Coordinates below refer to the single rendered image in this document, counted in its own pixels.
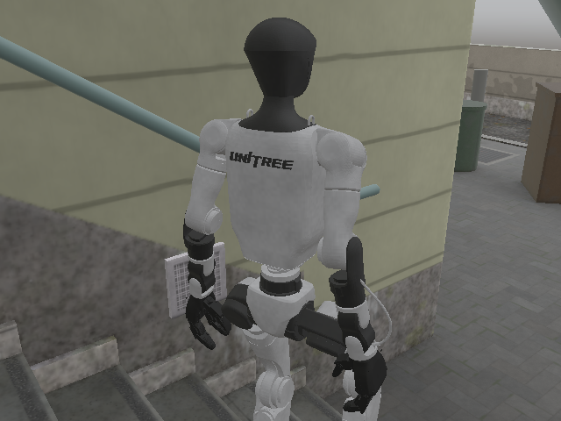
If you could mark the robot right hand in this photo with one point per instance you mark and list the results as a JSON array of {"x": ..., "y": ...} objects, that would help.
[{"x": 368, "y": 375}]

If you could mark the robot left hand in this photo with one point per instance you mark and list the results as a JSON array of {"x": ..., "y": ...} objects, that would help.
[{"x": 208, "y": 306}]

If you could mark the robot right shin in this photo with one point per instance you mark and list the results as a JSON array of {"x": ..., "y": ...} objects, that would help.
[{"x": 370, "y": 414}]

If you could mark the right robot forearm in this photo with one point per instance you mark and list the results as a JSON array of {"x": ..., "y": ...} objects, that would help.
[{"x": 352, "y": 310}]

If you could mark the robot left upper arm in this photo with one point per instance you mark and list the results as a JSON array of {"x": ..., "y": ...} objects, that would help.
[{"x": 202, "y": 215}]

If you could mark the left robot forearm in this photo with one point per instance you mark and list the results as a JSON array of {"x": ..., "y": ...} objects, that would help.
[{"x": 201, "y": 262}]

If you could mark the humanoid robot head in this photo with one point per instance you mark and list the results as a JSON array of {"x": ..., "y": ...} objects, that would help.
[{"x": 281, "y": 52}]

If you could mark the robot right upper arm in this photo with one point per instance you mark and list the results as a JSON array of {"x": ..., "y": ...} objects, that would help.
[{"x": 344, "y": 159}]

